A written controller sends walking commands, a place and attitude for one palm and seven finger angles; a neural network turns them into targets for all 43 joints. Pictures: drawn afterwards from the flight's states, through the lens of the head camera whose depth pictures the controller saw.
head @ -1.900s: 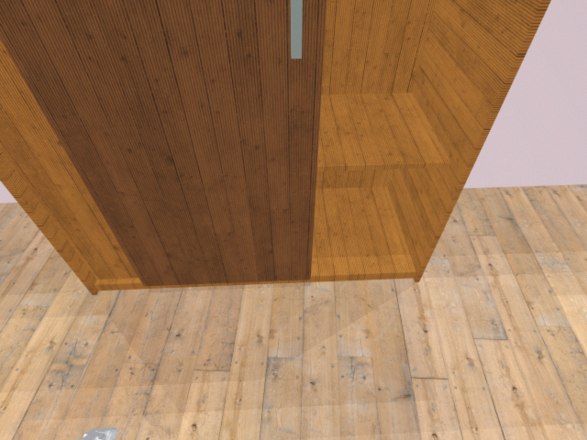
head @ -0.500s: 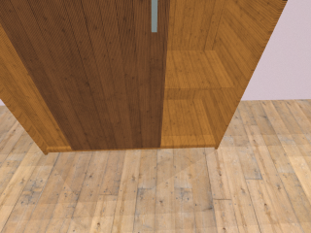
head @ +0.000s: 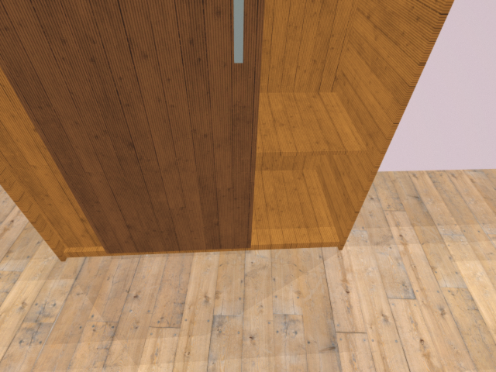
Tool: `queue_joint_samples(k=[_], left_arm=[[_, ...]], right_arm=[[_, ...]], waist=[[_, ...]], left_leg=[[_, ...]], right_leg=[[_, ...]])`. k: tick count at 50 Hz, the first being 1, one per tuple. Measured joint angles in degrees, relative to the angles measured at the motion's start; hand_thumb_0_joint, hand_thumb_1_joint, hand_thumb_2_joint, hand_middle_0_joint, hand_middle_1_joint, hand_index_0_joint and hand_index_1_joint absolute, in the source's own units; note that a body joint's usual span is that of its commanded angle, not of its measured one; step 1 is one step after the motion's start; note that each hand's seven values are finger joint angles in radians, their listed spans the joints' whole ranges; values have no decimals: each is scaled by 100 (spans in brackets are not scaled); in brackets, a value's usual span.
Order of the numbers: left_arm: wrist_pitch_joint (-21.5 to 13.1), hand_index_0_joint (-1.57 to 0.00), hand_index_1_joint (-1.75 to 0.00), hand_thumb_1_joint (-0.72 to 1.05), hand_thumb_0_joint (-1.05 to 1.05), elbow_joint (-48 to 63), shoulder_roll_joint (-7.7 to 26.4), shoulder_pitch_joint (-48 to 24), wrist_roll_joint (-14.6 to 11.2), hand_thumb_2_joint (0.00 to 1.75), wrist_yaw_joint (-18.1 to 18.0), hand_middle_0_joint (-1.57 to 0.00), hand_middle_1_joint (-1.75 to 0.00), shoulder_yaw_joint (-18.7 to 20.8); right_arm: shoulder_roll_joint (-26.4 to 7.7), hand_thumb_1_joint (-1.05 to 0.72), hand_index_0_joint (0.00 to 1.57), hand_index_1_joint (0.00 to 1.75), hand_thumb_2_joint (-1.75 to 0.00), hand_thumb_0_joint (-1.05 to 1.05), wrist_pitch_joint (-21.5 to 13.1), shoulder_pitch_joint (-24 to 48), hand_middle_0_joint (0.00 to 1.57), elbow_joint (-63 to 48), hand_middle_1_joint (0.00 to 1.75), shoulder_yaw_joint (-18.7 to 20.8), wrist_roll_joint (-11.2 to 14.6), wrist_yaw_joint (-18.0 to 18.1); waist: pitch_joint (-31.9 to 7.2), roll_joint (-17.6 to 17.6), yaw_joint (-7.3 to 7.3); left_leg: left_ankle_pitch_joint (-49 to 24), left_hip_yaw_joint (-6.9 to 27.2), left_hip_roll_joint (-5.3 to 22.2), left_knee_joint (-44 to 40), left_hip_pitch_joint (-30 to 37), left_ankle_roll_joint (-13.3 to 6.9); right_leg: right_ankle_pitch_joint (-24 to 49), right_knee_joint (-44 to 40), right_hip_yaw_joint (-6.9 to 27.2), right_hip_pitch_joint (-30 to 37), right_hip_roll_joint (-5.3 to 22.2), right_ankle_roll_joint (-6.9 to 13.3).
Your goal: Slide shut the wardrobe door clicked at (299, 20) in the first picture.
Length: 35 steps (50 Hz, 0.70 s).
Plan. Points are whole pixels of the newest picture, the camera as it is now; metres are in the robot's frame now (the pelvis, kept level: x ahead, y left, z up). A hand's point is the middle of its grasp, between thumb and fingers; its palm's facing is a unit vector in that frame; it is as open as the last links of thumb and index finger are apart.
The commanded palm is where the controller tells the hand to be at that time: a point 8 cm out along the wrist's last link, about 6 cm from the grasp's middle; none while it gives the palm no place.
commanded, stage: take the last steps up to it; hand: left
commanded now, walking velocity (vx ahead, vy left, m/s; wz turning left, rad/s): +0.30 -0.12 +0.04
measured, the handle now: (238, 19) +0.77 +0.08 +0.26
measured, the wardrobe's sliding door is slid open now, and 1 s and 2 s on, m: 0.43 0.43 0.43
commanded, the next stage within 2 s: come to a stop and stand still in 0.66 s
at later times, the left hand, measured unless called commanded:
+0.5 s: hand out of the picture +0.06 +0.17 -0.18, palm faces +0.07 -0.99 -0.12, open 7.4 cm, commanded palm none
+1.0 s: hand (209, 275) +0.37 +0.11 -0.16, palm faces +0.04 -0.97 -0.23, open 7.2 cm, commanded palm none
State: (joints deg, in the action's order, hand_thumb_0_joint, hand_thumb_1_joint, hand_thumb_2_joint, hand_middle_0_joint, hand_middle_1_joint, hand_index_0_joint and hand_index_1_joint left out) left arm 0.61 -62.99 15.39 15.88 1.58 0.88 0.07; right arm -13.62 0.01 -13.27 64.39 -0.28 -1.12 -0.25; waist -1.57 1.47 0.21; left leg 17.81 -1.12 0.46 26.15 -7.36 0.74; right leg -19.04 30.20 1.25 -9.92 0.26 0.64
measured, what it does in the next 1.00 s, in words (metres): walks ahead: left foot, then right foot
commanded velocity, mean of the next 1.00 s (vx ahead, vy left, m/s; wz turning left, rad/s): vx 0.10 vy -0.04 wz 0.01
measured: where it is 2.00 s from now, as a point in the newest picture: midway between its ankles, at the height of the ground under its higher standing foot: outside the picture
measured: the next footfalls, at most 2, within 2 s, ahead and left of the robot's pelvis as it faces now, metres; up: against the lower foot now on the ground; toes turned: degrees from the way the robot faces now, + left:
left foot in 0.36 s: +0.20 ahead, +0.12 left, +0.00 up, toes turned +10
right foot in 0.76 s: +0.37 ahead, -0.17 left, +0.00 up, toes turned -8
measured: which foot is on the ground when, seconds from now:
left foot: down 0.00-0.08, up 0.10-0.34, down 0.36-0.78, up 0.80-1.00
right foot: down 0.00-0.36, up 0.38-0.74, down 0.76-1.00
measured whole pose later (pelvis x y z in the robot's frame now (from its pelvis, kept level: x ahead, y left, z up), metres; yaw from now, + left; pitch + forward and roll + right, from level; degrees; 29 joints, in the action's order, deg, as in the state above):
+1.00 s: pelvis +0.29 -0.07 +0.00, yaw +1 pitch +0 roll +0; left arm -0.4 -57.2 8.1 8.6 1.6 -1.9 2.4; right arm -10.5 2.3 -14.3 61.5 3.1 -0.4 1.5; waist 4.1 -1.7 -0.5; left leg 27.6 -2.8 1.5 55.0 -23.3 2.1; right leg -12.1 29.8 -8.4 -17.4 3.0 2.3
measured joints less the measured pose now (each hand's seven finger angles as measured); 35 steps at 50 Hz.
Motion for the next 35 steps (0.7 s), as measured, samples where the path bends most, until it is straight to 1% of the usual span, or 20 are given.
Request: queue_joint_samples(k=[3, 4, 5, 7, 8, 9, 11, 14, 16, 17, 18, 19, 21, 22, 23, 24, 26, 29, 32, 35], left_arm=[[-48, -20, -30, 91, 0, -35, -200, 271, 10, 89, 25, -20, -30, 34], [-90, -20, -30, 91, 0, -37, -284, 353, 13, 89, 22, -20, -30, 48], [-153, -20, -30, 91, 0, -40, -360, 438, 13, 89, 6, -20, -30, 68], [-283, -20, -30, 91, 0, -50, -493, 635, 11, 89, -60, -20, -30, 98], [-327, -20, -30, 91, 0, -68, -560, 749, 19, 89, -96, -20, -30, 102], [-352, -20, -30, 91, 0, -100, -624, 870, 31, 89, -128, -20, -30, 103], [-354, -20, -30, 91, 0, -210, -735, 1110, 60, 89, -174, -20, -30, 99], [-294, -20, -30, 91, 0, -429, -854, 1397, 80, 89, -196, -20, -30, 93], [-253, -20, -30, 91, 0, -573, -906, 1524, 64, 89, -180, -20, -30, 101], [-235, -20, -30, 91, 0, -630, -926, 1585, 46, 89, -164, -20, -30, 111], [-217, -20, -30, 91, 0, -665, -972, 1663, 26, 89, -146, -20, -30, 124], [-173, -20, -30, 91, 0, -700, -986, 1661, -1, 89, -120, -20, -30, 136], [-66, -20, -30, 91, 1, -699, -921, 1527, 13, 89, -87, -20, -30, 169], [-28, -20, -30, 91, 1, -664, -862, 1406, 36, 89, -75, -20, -30, 198], [-5, -20, -30, 91, 1, -597, -795, 1254, 59, 89, -57, -20, -30, 233], [1, -20, -30, 91, 1, -495, -732, 1093, 77, 89, -40, -20, -30, 268], [-16, -20, -30, 91, 1, -231, -637, 775, 87, 89, -15, -20, -30, 324], [-51, -20, -30, 91, 1, 151, -540, 332, 75, 89, 12, -20, -30, 377], [-49, -20, -30, 92, 0, 396, -481, -78, 56, 89, 31, -20, -29, 407], [-54, -20, -30, 92, 0, 530, -413, -406, 38, 89, 59, -19, -29, 431]], right_arm=[[174, -90, 20, 30, -90, 0, -25, -316, 20, 30, 30, 46, 10, 17], [206, -90, 20, 30, -90, 0, -26, -414, 20, 49, 30, 61, 17, 28], [245, -90, 20, 30, -90, 0, -14, -491, 20, 80, 30, 74, 23, 40], [329, -90, 20, 30, -90, 0, 38, -553, 20, 148, 30, 99, 21, 47], [360, -90, 20, 30, -90, 1, 50, -536, 20, 163, 30, 121, 22, 45], [385, -90, 20, 30, -90, 1, 54, -495, 20, 159, 30, 147, 21, 38], [426, -90, 20, 30, -90, 1, 53, -352, 20, 89, 30, 196, 24, 15], [477, -91, 20, 30, -90, 1, 9, -43, 20, -113, 30, 262, 36, 2], [479, -92, 20, 30, -90, 1, -95, 148, 20, -277, 30, 289, 43, 0], [480, -92, 20, 30, -90, 1, -181, 216, 20, -363, 30, 291, 38, 8], [449, -92, 20, 30, -90, 1, -283, 257, 20, -453, 30, 290, 19, 24], [460, -92, 20, 30, -90, 1, -376, 313, 20, -496, 30, 304, -4, 60], [533, -92, 20, 30, -90, 0, -432, 328, 20, -515, 30, 284, -2, 113], [572, -92, 20, 30, -90, 0, -434, 279, 20, -498, 30, 272, -4, 139], [611, -92, 20, 30, -90, 0, -433, 207, 20, -467, 30, 258, -6, 165], [632, -92, 20, 30, -90, 0, -436, 122, 20, -429, 30, 280, 4, 218], [598, -94, 20, 30, -90, 0, -433, -55, 20, -340, 30, 299, 5, 261], [566, -94, 20, 30, -90, -1, -389, -323, 20, -215, 30, 269, -14, 220], [566, -93, 20, 30, -90, 0, -325, -537, 20, -146, 30, 281, -39, 169], [567, -92, 20, 30, -90, 0, -251, -689, 20, -103, 30, 320, -70, 131]], waist=[[21, -78, -16], [36, -154, -12], [54, -199, -5], [111, -190, 66], [152, -174, 112], [189, -155, 151], [243, -102, 198], [310, -5, 219], [377, 66, 189], [406, 103, 159], [407, 57, 144], [427, 74, 120], [425, 182, 126], [395, 211, 125], [366, 227, 123], [333, 225, 127], [271, 192, 130], [189, 143, 101], [184, 85, -17], [250, -6, -172]], left_leg=[[292, 88, 105, 350, -92, 61], [423, 149, 170, 563, -180, 28], [572, 131, 225, 958, -344, -22], [1044, 16, 247, 2121, -825, -93], [1141, -58, 249, 2636, -1071, -109], [1173, -144, 260, 2990, -1294, -113], [1114, -313, 303, 3202, -1661, -112], [739, -487, 377, 2650, -1963, -147], [282, -585, 361, 1906, -1885, -195], [14, -654, 331, 1482, -1741, -225], [-210, -647, 370, 1085, -1559, -302], [-319, -698, 395, 1198, -1559, -331], [-50, -859, 397, 1414, -1419, -313], [34, -904, 385, 1330, -1280, -290], [44, -922, 362, 1162, -1123, -261], [-15, -924, 342, 949, -967, -210], [-145, -908, 310, 539, -686, -176], [-238, -872, 301, 84, -345, -132], [-211, -837, 323, -148, -82, -27], [-37, -804, 414, -128, 107, 123]], right_leg=[[-261, 206, -98, 3, -96, 59], [-326, 213, -166, 32, -162, 92], [-378, 203, -235, 69, -206, 134], [-419, 86, -319, 200, -225, 193], [-409, -16, -330, 291, -225, 206], [-393, -128, -328, 388, -220, 208], [-370, -351, -305, 571, -199, 189], [-397, -595, -258, 804, -161, 124], [-534, -560, -234, 925, -115, 58], [-689, -373, -216, 927, -83, 30], [-880, 75, -213, 790, -111, 36], [-1021, 891, -212, 488, -87, 54], [-969, 2608, -158, -216, -33, 129], [-785, 3237, -204, -554, 14, 133], [-558, 3639, -274, -856, 87, 116], [-340, 3835, -337, -1126, 169, 87], [9, 3767, -421, -1550, 333, 17], [347, 3079, -460, -1925, 535, -81], [552, 2122, -486, -2004, 675, -144], [636, 1211, -548, -1827, 682, -163]])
